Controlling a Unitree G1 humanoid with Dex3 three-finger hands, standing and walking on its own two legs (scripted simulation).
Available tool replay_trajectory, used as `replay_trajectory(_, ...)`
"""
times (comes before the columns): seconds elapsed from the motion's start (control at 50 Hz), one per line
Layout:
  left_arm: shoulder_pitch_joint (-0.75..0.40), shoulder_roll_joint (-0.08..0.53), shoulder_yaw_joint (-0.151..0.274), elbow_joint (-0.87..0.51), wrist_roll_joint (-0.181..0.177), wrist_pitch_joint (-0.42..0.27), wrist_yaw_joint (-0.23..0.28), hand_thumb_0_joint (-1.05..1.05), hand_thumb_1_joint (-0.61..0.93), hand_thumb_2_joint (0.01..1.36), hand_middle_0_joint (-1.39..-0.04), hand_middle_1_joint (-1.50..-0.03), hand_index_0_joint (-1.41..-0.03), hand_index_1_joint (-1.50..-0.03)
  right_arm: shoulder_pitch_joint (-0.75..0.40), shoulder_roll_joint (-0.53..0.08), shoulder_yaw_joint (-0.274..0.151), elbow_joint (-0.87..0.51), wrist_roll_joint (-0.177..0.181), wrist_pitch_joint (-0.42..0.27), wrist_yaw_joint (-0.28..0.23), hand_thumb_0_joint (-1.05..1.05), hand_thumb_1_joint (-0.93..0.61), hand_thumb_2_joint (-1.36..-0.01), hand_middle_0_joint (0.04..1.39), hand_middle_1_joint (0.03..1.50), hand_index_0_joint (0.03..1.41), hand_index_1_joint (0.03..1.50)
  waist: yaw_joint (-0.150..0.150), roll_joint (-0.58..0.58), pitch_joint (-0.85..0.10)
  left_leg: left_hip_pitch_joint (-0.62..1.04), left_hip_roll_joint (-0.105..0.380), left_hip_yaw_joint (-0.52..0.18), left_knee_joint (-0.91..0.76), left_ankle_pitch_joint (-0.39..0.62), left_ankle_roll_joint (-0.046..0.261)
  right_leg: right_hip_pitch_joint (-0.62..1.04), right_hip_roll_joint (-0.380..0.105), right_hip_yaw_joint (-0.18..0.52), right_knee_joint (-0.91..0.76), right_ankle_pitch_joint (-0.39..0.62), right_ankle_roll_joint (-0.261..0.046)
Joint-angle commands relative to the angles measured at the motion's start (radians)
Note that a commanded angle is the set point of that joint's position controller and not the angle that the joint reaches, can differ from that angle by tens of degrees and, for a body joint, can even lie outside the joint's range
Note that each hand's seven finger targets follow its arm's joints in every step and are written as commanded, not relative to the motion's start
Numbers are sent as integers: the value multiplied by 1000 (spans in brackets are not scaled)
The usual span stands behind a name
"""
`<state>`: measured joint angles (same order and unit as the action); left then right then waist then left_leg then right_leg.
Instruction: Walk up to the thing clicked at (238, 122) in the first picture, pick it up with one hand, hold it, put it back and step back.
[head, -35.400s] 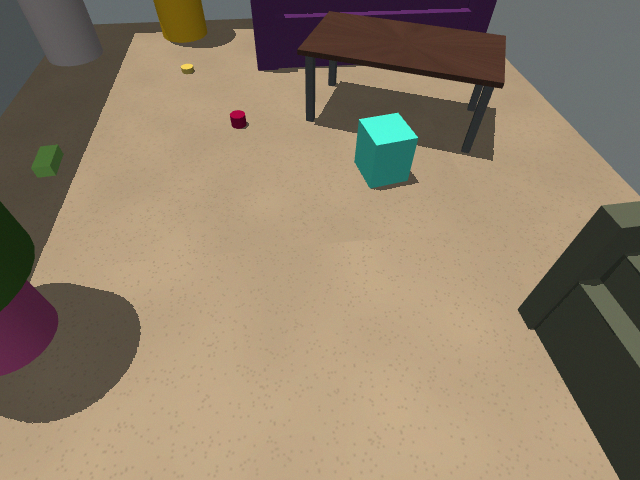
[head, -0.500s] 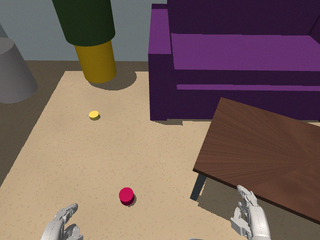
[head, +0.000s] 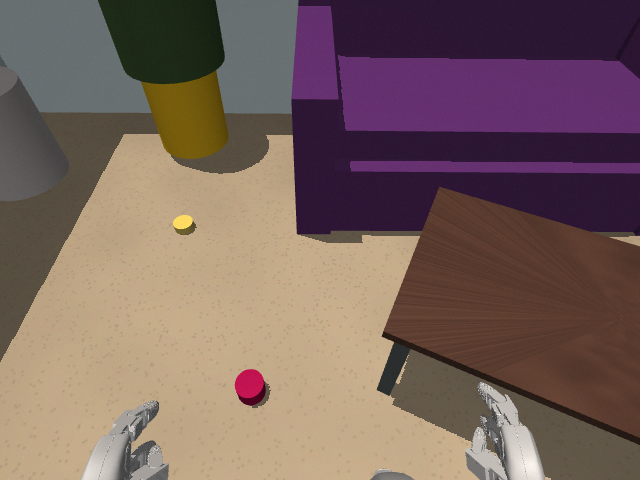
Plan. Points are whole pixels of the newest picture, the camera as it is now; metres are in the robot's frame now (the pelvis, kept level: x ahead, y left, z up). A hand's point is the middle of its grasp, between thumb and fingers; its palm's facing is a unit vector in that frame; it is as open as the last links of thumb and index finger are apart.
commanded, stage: home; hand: left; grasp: from above
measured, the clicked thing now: (250, 387) +0.49 +0.17 -0.69
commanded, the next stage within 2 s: stand in 1.40 s
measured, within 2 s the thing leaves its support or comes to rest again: neither
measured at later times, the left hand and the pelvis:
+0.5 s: hand (167, 474) +0.16 +0.17 -0.05, palm faces +0.04 -0.98 -0.20, open 7.4 cm; pelvis +0.00 +0.00 +0.00, yaw +0 degrees
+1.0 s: hand (165, 466) +0.17 +0.18 -0.05, palm faces +0.04 -0.98 -0.20, open 7.4 cm; pelvis +0.01 +0.00 +0.00, yaw +0 degrees
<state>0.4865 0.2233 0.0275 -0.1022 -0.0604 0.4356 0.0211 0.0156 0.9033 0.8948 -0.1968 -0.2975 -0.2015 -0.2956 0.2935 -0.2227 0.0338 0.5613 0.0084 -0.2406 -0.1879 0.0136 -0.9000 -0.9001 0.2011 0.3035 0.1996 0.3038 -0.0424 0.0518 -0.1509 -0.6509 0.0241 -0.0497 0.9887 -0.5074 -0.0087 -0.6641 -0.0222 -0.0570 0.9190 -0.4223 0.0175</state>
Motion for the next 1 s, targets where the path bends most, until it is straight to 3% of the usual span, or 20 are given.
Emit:
replay_trajectory(0.0, -15, 102, 65, -178, 11, -48, 8, 0, 900, 899, -199, -299, -199, -299, -77, -120, -51, -169, -1, -64, -12, 0, -901, -899, 200, 299, 200, 299, 5, -32, -87, 36, -29, -1, -169, 233, 22, 105, 40, -17, -140, 160, -21)
replay_trajectory(0.22, -37, 118, 72, -209, 16, -49, 9, 0, 900, 899, -199, -299, -199, -299, -75, -119, -53, -162, -2, -70, -13, 0, -901, -899, 200, 299, 199, 299, 6, -30, -69, 24, -37, 18, -159, 169, 29, 104, 31, -4, -159, 118, -14)
replay_trajectory(0.24, 0, 91, 52, -170, 15, -45, 4, 0, 900, 899, -199, -299, -199, -299, -71, -115, -52, -158, -2, -70, -12, 0, -901, -899, 200, 299, 199, 299, 1, -19, -84, 30, -36, 14, -160, 197, 24, 105, 33, -5, -148, 137, -18)
replay_trajectory(0.38, -49, 119, 67, -229, 16, -50, 8, 0, 900, 899, -199, -299, -199, -299, -70, -117, -53, -160, 0, -68, -12, 0, -901, -899, 200, 299, 199, 299, 4, -8, -72, 29, -30, 5, -167, 187, 22, 89, 37, -10, -143, 121, -19)
replay_trajectory(0.4, -4, 90, 51, -171, 14, -43, 5, 0, 900, 899, -199, -299, -199, -299, -73, -116, -52, -162, 0, -69, -13, 0, -901, -899, 200, 299, 200, 299, 0, -11, -75, 32, -30, 3, -165, 206, 19, 92, 37, -12, -138, 135, -20)
replay_trajectory(0.5, -30, 127, 77, -225, 15, -52, 8, 0, 900, 899, -199, -299, -199, -299, -63, -118, -57, -158, -1, -68, -13, 0, -901, -899, 200, 299, 200, 299, 6, -5, -100, 35, -31, 7, -156, 211, 21, 100, 36, -8, -135, 144, -19)
replay_trajectory(0.52, -8, 102, 50, -191, 15, -47, 5, 0, 900, 899, -199, -299, -199, -299, -69, -116, -52, -161, 1, -68, -13, 0, -901, -899, 200, 299, 200, 299, 4, -26, -75, 26, -32, 5, -158, 203, 23, 93, 37, -10, -141, 138, -17)
replay_trajectory(0.54, -26, 115, 66, -225, 11, -49, 8, 0, 900, 899, -199, -299, -199, -299, -71, -117, -54, -165, 1, -69, -13, 0, -901, -899, 200, 299, 200, 299, 5, -23, -92, 28, -33, 7, -153, 204, 25, 101, 35, -7, -142, 143, -17)
replay_trajectory(0.58, 10, 89, 50, -174, 10, -42, 5, 0, 900, 899, -199, -299, -199, -299, -72, -117, -53, -165, 0, -68, -12, 0, -901, -899, 200, 299, 200, 299, 2, -20, -91, 31, -31, 4, -155, 224, 21, 100, 36, -8, -135, 157, -20)
replay_trajectory(0.6, -22, 117, 66, -234, 9, -47, 6, 0, 900, 899, -199, -299, -199, -299, -66, -120, -56, -163, 0, -67, -12, 0, -901, -899, 200, 299, 200, 299, 5, -8, -101, 40, -30, 5, -156, 227, 21, 104, 37, -9, -133, 157, -20)
replay_trajectory(0.62, 12, 95, 54, -176, 13, -39, 6, 0, 900, 899, -199, -299, -199, -299, -72, -118, -54, -162, 1, -66, -13, 0, -901, -899, 200, 299, 200, 299, 3, -13, -100, 38, -27, -2, -157, 250, 17, 101, 38, -11, -126, 171, -22)
replay_trajectory(0.66, -15, 123, 72, -229, 16, -45, 10, 0, 900, 899, -199, -299, -199, -299, -65, -120, -59, -161, -1, -64, -13, 0, -901, -899, 200, 299, 200, 299, 10, -13, -99, 38, -29, 5, -151, 242, 20, 102, 38, -11, -129, 167, -20)
replay_trajectory(0.68, 9, 91, 48, -171, 16, -38, 7, 0, 900, 899, -199, -299, -199, -299, -73, -116, -53, -164, -1, -65, -13, 0, -901, -899, 200, 299, 200, 299, 2, -25, -80, 28, -29, 0, -152, 240, 19, 95, 39, -14, -130, 164, -19)
replay_trajectory(0.7, -44, 131, 77, -266, 12, -49, 11, 0, 900, 899, -199, -299, -199, -299, -70, -118, -57, -168, 0, -67, -13, 0, -901, -899, 200, 299, 200, 299, 13, -14, -97, 30, -28, 0, -157, 230, 19, 103, 38, -13, -128, 156, -20)
replay_trajectory(0.78, -8, 108, 63, -215, 12, -42, 11, 0, 900, 899, -199, -299, -199, -299, -63, -118, -56, -162, 0, -64, -12, 0, -901, -900, 200, 300, 200, 300, 8, -20, -97, 33, -27, 1, -149, 249, 19, 102, 37, -12, -123, 174, -20)
replay_trajectory(0.8, 23, 86, 43, -182, 10, -37, 6, 0, 900, 899, -199, -299, -199, -298, -65, -116, -54, -164, 0, -63, -12, 0, -901, -900, 200, 300, 200, 300, 4, -17, -105, 35, -28, -2, -147, 271, 17, 105, 37, -12, -119, 190, -22)
replay_trajectory(0.86, -23, 136, 80, -263, 13, -46, 9, 0, 900, 899, -199, -299, -199, -299, -60, -124, -63, -164, 0, -58, -10, 0, -901, -900, 200, 300, 200, 300, 13, 12, -130, 58, -25, 1, -146, 297, 13, 117, 37, -11, -112, 207, -24)
replay_trajectory(0.9, -22, 119, 62, -247, 14, -46, 9, 0, 900, 899, -199, -298, -199, -298, -60, -119, -59, -165, 0, -58, -11, 0, -901, -900, 200, 300, 200, 300, 1, -19, -110, 45, -28, 1, -139, 287, 18, 111, 38, -13, -118, 207, -20)
replay_trajectory(0.92, 20, 86, 45, -174, 16, -39, 8, 0, 900, 899, -199, -298, -199, -298, -60, -117, -57, -161, -1, -61, -10, 0, -900, -900, 200, 300, 200, 300, -1, -32, -102, 36, -27, -4, -142, 296, 16, 108, 37, -14, -113, 209, -22)
replay_trajectory(0.98, -3, 107, 67, -207, 14, -39, 9, 0, 900, 899, -199, -298, -199, -298, -65, -119, -60, -170, 1, -58, -11, 0, -900, -900, 200, 300, 200, 300, 7, -15, -98, 39, -25, -3, -147, 286, 15, 105, 37, -15, -116, 203, -20)
